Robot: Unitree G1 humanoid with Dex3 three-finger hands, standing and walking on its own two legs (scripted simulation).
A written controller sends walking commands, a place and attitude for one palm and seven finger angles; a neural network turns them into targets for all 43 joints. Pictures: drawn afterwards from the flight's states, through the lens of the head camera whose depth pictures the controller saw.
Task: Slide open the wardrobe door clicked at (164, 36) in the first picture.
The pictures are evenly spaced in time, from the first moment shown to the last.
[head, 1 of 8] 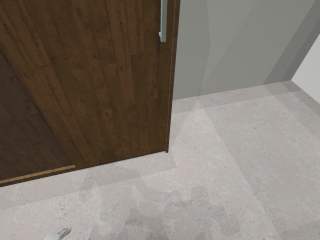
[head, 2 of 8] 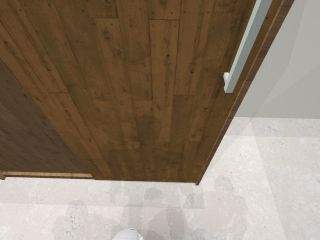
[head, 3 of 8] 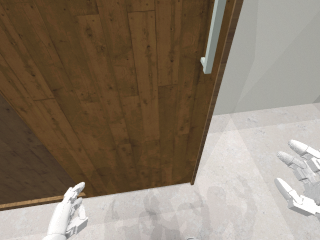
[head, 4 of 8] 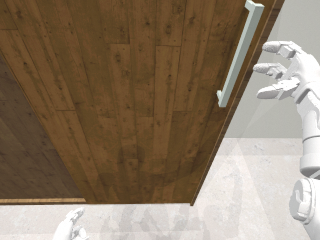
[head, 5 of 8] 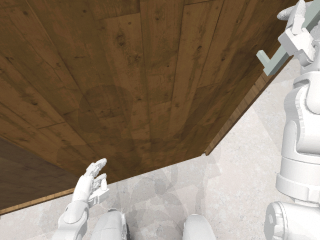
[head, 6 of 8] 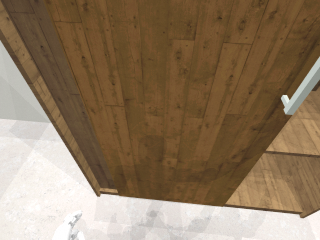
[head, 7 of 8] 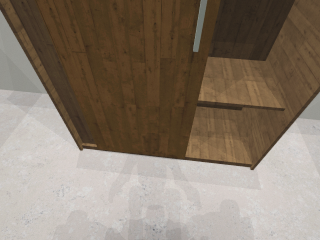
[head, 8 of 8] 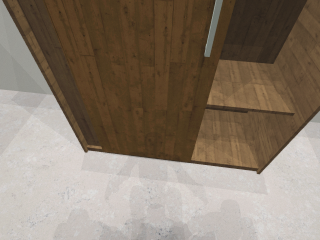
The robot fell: no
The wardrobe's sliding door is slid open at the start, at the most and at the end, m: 0.00 0.47 0.47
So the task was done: yes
